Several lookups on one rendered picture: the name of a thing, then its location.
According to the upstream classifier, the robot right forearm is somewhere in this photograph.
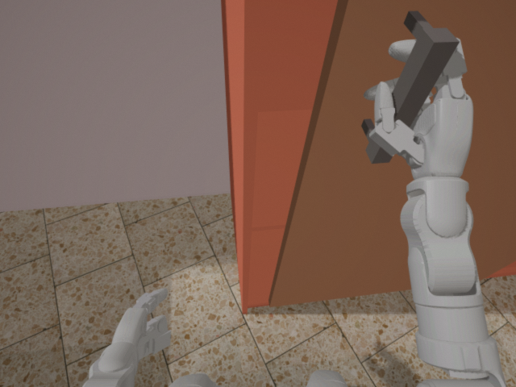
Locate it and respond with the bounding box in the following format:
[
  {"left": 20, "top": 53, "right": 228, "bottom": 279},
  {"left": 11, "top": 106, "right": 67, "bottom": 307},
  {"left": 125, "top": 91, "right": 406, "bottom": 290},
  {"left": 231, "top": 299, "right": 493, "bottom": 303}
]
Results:
[{"left": 400, "top": 176, "right": 507, "bottom": 387}]

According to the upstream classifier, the robot right hand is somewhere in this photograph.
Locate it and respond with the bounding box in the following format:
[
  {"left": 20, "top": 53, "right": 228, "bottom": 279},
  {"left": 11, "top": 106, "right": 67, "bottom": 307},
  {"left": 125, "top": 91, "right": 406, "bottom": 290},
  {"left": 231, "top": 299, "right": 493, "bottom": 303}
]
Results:
[{"left": 364, "top": 38, "right": 473, "bottom": 180}]

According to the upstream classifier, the robot left hand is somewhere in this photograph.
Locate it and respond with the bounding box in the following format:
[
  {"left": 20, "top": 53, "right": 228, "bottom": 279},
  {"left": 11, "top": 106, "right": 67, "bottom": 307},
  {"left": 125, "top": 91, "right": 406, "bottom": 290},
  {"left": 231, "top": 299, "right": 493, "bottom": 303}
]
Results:
[{"left": 111, "top": 288, "right": 171, "bottom": 362}]

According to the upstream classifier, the robot left forearm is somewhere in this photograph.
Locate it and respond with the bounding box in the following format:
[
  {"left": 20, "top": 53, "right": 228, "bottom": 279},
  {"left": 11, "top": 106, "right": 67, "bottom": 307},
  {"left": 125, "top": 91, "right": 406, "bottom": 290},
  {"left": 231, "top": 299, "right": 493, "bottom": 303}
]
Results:
[{"left": 82, "top": 342, "right": 139, "bottom": 387}]

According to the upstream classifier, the robot right thigh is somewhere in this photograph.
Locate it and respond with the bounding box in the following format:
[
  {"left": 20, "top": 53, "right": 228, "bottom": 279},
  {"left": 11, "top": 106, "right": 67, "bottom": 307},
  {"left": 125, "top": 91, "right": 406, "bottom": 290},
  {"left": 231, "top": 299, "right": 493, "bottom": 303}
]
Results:
[{"left": 306, "top": 370, "right": 348, "bottom": 387}]

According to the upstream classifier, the handle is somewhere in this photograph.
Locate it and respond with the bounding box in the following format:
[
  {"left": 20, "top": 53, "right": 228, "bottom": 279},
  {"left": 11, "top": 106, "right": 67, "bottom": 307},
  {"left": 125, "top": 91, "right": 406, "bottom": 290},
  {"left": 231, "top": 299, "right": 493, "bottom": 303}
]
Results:
[{"left": 361, "top": 11, "right": 459, "bottom": 164}]

